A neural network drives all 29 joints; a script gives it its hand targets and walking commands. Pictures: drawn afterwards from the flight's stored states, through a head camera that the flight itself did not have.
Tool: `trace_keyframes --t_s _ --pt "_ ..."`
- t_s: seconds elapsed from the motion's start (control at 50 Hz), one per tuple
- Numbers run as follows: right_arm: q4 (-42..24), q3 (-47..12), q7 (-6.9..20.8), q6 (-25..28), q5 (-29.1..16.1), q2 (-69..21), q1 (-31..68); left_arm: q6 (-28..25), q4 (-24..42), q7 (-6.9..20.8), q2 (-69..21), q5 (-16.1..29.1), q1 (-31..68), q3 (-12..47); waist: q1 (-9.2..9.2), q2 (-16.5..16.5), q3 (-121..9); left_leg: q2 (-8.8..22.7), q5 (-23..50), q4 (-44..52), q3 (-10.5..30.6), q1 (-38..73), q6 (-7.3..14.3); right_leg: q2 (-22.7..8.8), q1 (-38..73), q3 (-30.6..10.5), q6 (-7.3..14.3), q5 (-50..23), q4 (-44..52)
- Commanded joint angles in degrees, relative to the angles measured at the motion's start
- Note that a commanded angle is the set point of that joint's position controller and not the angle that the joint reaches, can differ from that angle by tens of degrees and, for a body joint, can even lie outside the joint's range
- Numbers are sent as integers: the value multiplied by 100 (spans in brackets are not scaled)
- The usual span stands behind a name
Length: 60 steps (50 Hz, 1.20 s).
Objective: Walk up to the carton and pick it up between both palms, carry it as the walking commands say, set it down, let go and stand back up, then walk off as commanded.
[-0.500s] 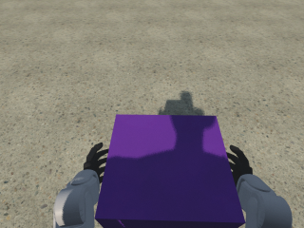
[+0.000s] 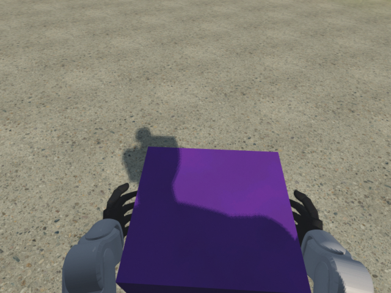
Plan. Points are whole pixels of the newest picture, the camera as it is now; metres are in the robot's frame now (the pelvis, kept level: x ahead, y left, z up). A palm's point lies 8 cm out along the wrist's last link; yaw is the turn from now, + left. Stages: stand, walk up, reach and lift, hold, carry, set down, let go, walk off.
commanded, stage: carry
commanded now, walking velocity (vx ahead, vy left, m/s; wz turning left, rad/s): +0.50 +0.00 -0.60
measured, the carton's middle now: (208, 236) +0.26 -0.01 +0.01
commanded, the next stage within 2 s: none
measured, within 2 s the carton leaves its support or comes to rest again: neither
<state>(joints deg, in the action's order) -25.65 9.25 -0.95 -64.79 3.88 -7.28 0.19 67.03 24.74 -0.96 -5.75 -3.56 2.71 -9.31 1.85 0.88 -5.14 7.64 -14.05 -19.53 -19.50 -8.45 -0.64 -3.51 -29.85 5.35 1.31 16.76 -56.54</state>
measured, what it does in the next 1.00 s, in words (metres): walks ahead, turning right: right foot, then left foot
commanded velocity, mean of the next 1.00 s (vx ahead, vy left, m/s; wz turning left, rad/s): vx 0.35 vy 0.00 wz -0.42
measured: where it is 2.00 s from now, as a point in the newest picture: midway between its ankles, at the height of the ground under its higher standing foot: (222, 215)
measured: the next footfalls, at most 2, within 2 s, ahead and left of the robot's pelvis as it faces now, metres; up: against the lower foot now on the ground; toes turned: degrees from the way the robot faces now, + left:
right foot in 0.24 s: +0.33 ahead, -0.12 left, +0.00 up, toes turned -13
left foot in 0.62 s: +0.61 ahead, +0.05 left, +0.00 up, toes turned -9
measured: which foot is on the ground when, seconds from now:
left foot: down 0.00-0.22, up 0.24-0.60, down 0.62-1.00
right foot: up 0.00-0.22, down 0.24-0.64, up 0.66-0.98, down 1.00-1.00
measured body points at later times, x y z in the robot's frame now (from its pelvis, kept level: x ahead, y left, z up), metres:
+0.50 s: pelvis +0.34 -0.05 -0.01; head +0.39 -0.05 +0.44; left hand +0.63 +0.08 +0.05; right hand +0.57 -0.26 +0.05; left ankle +0.43 +0.10 -0.71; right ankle +0.29 -0.11 -0.75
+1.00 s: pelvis +0.65 -0.13 -0.02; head +0.68 -0.12 +0.43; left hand +0.97 -0.13 +0.05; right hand +0.78 -0.42 +0.06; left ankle +0.58 +0.05 -0.74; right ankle +0.72 -0.26 -0.75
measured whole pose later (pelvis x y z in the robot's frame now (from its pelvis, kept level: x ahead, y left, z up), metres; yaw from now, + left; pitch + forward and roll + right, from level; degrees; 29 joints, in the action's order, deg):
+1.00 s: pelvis +0.65 -0.13 -0.02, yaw -28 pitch +3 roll +0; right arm -29.1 11.2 -0.3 -65.4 2.8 -7.2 0.4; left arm 67.1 27.5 -1.1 -7.3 -4.6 3.5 -8.3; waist 3.1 2.6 -2.3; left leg 9.3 -23.0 -25.8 -18.0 -0.4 -5.6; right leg -0.8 -24.8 12.1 2.8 -2.4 -22.2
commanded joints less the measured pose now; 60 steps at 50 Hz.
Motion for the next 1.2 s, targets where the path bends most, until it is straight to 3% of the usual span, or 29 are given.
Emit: trace_keyframes --t_s 0.0,0.08,0.14,0.18,0.2,0.22,0.24,0.26,0.32,0.36,0.4,0.46,0.54,0.58,0.6,0.62,0.64,0.68,0.7,0.78,0.86,0.92,0.96,0.98,1.0,1.02,1.04,1.08,1.18 --pt "-384 -4432 1335 -198 -2129 -4260 2505 -40 376 1105 -4354 1770 2209 4419 -28 -868 -533 1362 1424 955 1017 1560 320 -182 -889 31 5 -527 611" --pt "-479 -4438 1421 -282 -2181 -4144 2568 8 487 1016 -4350 1671 2212 4485 -34 -1087 -159 1179 2382 724 309 1701 201 -39 -785 473 110 -885 1545" --pt "-600 -4447 1447 -317 -2153 -4045 2595 33 642 995 -4353 1722 2303 4627 -118 -1308 -278 1053 4886 24 -204 1656 -38 427 164 1023 293 -1079 2227" --pt "-616 -4389 1439 -337 -2074 -3949 2442 51 676 1017 -4371 1782 2418 4710 -170 -1472 -742 946 5734 -1325 -345 1687 -233 901 1064 1326 396 -1073 2594" --pt "-611 -4354 1428 -342 -2025 -3894 2453 55 633 1042 -4422 1825 2392 4733 -369 -1205 -1073 775 5300 -2691 -478 1104 -396 1090 2172 1287 547 -1289 3134" --pt "-649 -4329 1411 -335 -2005 -3817 2664 41 636 1073 -4489 1901 2358 4758 -619 -593 -1300 616 3006 -4287 0 -504 -478 512 3485 155 845 -1215 3162" --pt "-611 -4410 1405 -367 -1941 -3782 2601 7 437 1115 -4435 1871 2314 4696 -383 1222 -1379 -398 -1198 -5747 586 -2536 -683 -1163 4421 -3211 1729 -2168 3654" --pt "-314 -4269 1356 -325 -1895 -3911 2510 -11 530 1167 -4603 2060 2451 4771 -325 790 -1876 -346 -1745 -6395 1775 -3193 -562 -1574 4880 -4006 2035 -2567 3838" --pt "-251 -4226 1310 -92 -2000 -4492 2496 -164 721 1223 -4920 2188 2636 4847 -329 -175 -1550 341 -967 -5166 2085 -3091 -517 -1317 3836 -2506 1581 -3050 3900" --pt "-516 -4230 1226 60 -1942 -4574 2574 -257 684 1260 -5025 2264 2600 4826 -293 116 -1614 263 -864 -4003 1879 -2423 -596 -971 3193 -1820 1276 -2662 4021" --pt "-574 -4273 1127 139 -1841 -4527 2388 -312 814 1283 -4853 2294 2493 4846 -291 389 -1545 54 -1069 -3187 1661 -2324 -584 -915 3121 -1718 1283 -2448 4138" --pt "-629 -4387 1059 150 -1791 -4410 2146 -303 991 1289 -4520 2214 2192 4809 -310 623 -1365 -184 1 -2137 1352 -2067 -554 -676 3057 -1372 1029 -2638 4093" --pt "-561 -4493 1076 22 -1822 -4194 2063 -188 860 1274 -4195 1973 1916 4682 -301 773 -959 -476 648 -1085 1129 -1248 -530 -336 2610 -1027 774 -3026 3733" --pt "-397 -4502 1114 -57 -1860 -4135 2009 -116 758 1244 -4069 1896 1943 4671 -151 550 -1142 -577 777 -312 905 282 -510 -56 1895 -655 521 -2865 2691" --pt "-298 -4460 1121 -90 -1835 -4046 1948 -73 706 1249 -4015 1849 1947 4667 -69 -27 -1476 162 -136 -70 1748 1435 -300 264 972 -397 265 -2264 1645" --pt "-139 -4371 1131 -126 -1740 -3906 1806 -18 596 1281 -3973 1835 1980 4623 -3 -1603 -1754 2019 -1031 642 4164 2135 250 667 -129 -251 28 -190 -28" --pt "-92 -4296 1117 -115 -1708 -3927 1933 31 630 1308 -3917 1930 2255 4668 -38 -2081 -1541 2547 -1464 903 4925 1845 701 541 -693 -547 98 1287 -739" --pt "-264 -4346 1143 -103 -1803 -4251 2296 19 698 1357 -4250 2114 2735 4720 -16 -824 -916 2066 -1046 989 3586 1035 704 -98 -847 -810 97 769 -1155" --pt "-402 -4370 1163 -98 -1909 -4382 2510 14 718 1345 -4385 2144 2870 4675 -13 -599 -763 1880 -689 1025 2893 938 578 -300 -935 -786 57 571 -936" --pt "-494 -4389 1274 -156 -2175 -4310 2670 -17 401 1158 -4424 1879 2316 4418 -39 -859 -763 1333 2919 599 1411 1402 408 -116 -838 -135 -88 189 284" --pt "-431 -4396 1409 -229 -2219 -4153 2537 -36 439 962 -4402 1636 2116 4394 -38 -1286 -649 881 4583 413 480 1404 216 259 -78 595 -51 -569 2028" --pt "-560 -4422 1459 -250 -2165 -4051 2405 -32 549 924 -4403 1575 2122 4444 -25 -1545 -868 724 5515 -209 316 1673 61 603 608 937 38 -1218 3062" --pt "-716 -4455 1467 -270 -2126 -3966 2443 -32 623 940 -4456 1626 2109 4525 -254 -1094 -1316 367 4516 -1629 43 1087 -245 697 2122 1043 153 -2543 4017" --pt "-722 -4437 1457 -274 -2124 -3925 2482 -33 686 959 -4473 1703 2173 4593 -378 -631 -1565 201 2798 -2513 238 -47 -409 -32 3243 299 246 -4063 3865" --pt "-791 -4460 1444 -282 -2151 -3897 2674 -36 672 965 -4440 1722 2258 4599 -330 557 -1629 -272 -1097 -3674 443 -1337 -523 -1230 4115 -1007 515 -7833 3182" --pt "-561 -4570 1384 -338 -2087 -3901 2418 -40 434 1015 -4482 1695 1965 4432 -312 907 -2211 -414 -1945 -4383 1309 -1802 -502 -1877 4772 -1760 1202 -8726 2956" --pt "-388 -4501 1350 -299 -2014 -3984 2262 -60 465 1077 -4544 1830 2002 4466 -280 719 -2448 -199 -1992 -4416 1648 -1805 -443 -1934 4622 -1502 1377 -7613 3061" --pt "-616 -4515 1289 -166 -2075 -4301 2578 -140 789 1162 -4717 2032 2292 4592 -276 419 -2072 -30 -1631 -3325 1721 -1714 -367 -1509 3790 -1061 1061 -5738 3403" --pt "-920 -4514 1076 -39 -1904 -4242 2465 -229 976 1236 -4688 2142 2291 4674 -257 751 -2131 -416 -1023 -1468 1368 -761 -327 -1137 3077 -562 824 -4408 3605"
